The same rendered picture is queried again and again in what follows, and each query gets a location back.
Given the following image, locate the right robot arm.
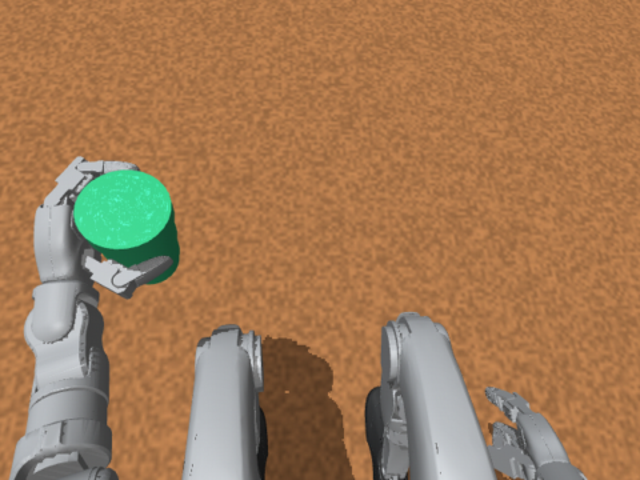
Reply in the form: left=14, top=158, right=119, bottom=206
left=535, top=461, right=588, bottom=480

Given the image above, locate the left robot hand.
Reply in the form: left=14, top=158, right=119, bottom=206
left=34, top=156, right=173, bottom=299

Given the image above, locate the left robot arm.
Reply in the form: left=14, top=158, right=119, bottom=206
left=9, top=280, right=119, bottom=480

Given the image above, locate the right robot hand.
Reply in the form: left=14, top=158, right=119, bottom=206
left=485, top=387, right=571, bottom=480

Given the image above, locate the right robot foot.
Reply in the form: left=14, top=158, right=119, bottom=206
left=365, top=386, right=408, bottom=480

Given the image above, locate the cup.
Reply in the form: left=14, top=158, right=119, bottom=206
left=73, top=170, right=180, bottom=285

